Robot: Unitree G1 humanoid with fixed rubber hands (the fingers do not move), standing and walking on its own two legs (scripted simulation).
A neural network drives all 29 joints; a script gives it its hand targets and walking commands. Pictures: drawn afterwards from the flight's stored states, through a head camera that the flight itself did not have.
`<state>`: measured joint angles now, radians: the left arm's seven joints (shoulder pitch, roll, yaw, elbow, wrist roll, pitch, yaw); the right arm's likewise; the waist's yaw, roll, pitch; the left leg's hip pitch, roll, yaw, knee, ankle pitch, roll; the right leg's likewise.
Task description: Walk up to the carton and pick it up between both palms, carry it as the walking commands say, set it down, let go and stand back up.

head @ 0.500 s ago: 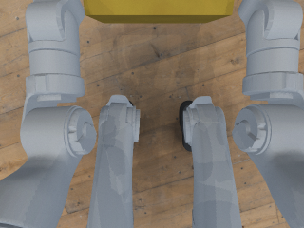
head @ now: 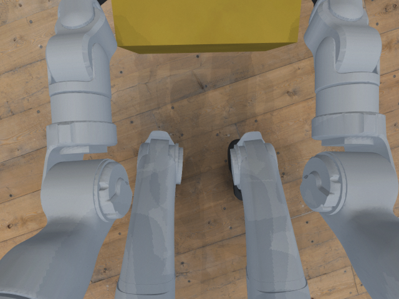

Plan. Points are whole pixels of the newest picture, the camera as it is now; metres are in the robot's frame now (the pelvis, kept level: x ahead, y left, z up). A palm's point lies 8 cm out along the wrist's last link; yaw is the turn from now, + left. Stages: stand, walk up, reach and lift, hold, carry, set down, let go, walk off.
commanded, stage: reach and lift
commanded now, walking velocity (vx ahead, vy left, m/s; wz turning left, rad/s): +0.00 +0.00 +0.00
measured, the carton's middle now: out of the picture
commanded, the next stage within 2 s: none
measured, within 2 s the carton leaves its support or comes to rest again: neither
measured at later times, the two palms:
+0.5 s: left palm out of the picture +0.51 +0.18 -0.02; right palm out of the picture +0.52 -0.15 -0.02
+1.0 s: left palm out of the picture +0.49 +0.18 +0.05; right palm out of the picture +0.50 -0.15 +0.05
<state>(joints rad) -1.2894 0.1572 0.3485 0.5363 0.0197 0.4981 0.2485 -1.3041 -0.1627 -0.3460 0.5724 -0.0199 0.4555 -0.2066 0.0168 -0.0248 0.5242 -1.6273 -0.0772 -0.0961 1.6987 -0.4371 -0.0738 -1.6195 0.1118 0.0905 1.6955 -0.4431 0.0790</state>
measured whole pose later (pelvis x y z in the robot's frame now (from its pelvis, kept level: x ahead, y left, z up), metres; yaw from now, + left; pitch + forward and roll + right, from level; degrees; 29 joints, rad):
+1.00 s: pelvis +0.01 +0.01 +0.11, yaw +1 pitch +11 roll -1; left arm -1.02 0.05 0.33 0.44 0.03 0.50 0.26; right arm -1.03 -0.09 -0.34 0.49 -0.04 0.45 -0.18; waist 0.01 0.00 0.52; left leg -1.13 -0.08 -0.13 1.32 -0.37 -0.05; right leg -1.11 0.10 0.10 1.30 -0.38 0.07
